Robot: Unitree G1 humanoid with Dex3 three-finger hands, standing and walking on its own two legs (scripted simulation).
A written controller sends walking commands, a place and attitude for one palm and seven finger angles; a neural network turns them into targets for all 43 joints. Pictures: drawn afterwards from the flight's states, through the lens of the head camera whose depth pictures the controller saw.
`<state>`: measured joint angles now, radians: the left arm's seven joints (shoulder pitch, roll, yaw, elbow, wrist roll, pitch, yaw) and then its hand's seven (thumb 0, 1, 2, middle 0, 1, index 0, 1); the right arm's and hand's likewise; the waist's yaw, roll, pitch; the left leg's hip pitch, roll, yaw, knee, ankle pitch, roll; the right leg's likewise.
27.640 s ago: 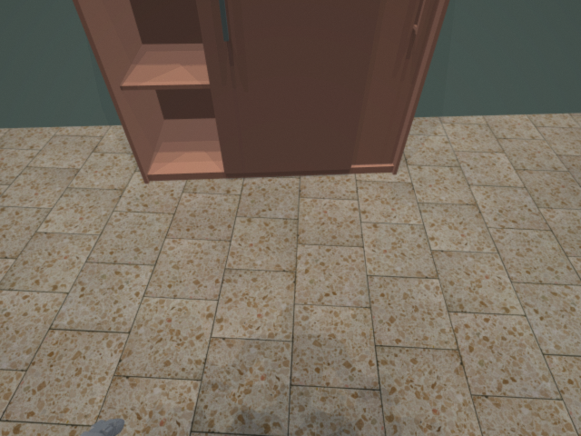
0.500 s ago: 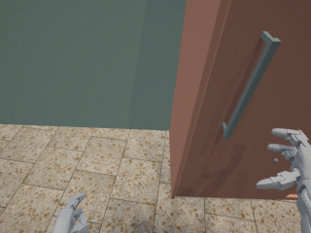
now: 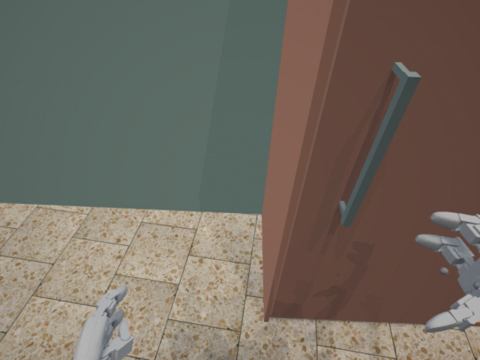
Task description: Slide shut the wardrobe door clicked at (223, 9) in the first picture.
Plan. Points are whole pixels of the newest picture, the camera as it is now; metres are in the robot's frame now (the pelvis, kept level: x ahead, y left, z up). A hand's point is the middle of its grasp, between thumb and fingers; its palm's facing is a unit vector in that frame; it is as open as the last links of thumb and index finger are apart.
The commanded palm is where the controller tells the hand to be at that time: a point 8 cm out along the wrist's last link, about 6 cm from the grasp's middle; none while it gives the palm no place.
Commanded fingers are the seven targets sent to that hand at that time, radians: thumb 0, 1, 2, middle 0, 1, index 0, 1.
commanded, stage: draw the hand back to the body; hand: right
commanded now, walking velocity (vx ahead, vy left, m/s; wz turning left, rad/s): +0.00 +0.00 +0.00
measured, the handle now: (368, 158) +0.44 -0.22 +0.14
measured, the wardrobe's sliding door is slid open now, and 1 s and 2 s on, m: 0.00 0.00 0.00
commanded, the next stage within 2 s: step back with the hand held close in 1.20 s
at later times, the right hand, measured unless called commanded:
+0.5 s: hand (474, 272) +0.21 -0.29 +0.14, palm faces +0.41 +0.86 -0.31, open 12.0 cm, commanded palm +0.16 -0.32 +0.17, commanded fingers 0.00 -0.36 -0.64 0.22 0.62 0.22 0.62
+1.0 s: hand out of the picture +0.19 -0.27 +0.17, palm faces +0.45 +0.82 -0.35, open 7.7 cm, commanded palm +0.15 -0.30 +0.19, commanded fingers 0.00 -0.90 -0.90 0.20 0.30 0.20 0.30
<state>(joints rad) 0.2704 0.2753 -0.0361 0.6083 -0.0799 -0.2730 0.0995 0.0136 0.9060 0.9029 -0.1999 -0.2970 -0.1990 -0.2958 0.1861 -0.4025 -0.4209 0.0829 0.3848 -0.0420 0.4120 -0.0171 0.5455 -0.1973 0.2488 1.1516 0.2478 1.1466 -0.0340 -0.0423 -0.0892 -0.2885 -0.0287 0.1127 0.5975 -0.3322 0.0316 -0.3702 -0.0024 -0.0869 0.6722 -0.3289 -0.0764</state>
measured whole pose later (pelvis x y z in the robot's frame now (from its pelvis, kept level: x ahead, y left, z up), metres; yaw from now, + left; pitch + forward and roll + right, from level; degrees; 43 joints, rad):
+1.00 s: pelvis +0.01 -0.01 +0.02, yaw +1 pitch -5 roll +1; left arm 0.22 0.23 -0.01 0.63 -0.01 -0.11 0.04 0.01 0.91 0.90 -0.20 -0.30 -0.20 -0.30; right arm 0.46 -0.35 -0.32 -0.38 0.09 -0.08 -0.11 0.01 -0.82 -0.86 0.21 0.35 0.21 0.34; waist -0.08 -0.05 0.01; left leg -0.05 -0.02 0.08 0.38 -0.24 0.02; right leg -0.11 0.03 -0.11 0.44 -0.24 -0.08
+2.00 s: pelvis -0.05 -0.04 +0.00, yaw +2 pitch -1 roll +2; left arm 0.23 0.22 -0.01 0.54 -0.01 -0.06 0.06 0.01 0.91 0.90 -0.20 -0.30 -0.20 -0.30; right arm 0.51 -0.40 -0.42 -0.50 0.03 -0.19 -0.14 0.01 -0.89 -0.90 0.21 0.30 0.21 0.30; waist -0.03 0.00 0.04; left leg -0.33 0.00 0.05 0.58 -0.24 -0.01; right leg -0.37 0.03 -0.15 0.60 -0.23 -0.14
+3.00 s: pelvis -0.20 -0.12 -0.01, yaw +6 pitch -3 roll +6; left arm 0.18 0.17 0.00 0.68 0.02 -0.12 0.01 0.01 0.91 0.90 -0.20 -0.30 -0.20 -0.30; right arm 0.46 -0.44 -0.43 -0.60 0.05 -0.29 -0.12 0.01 -0.89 -0.90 0.21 0.30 0.21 0.30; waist -0.09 0.03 0.01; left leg -0.17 0.00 0.04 0.56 -0.32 -0.02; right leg -0.60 0.03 0.01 0.99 -0.41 0.07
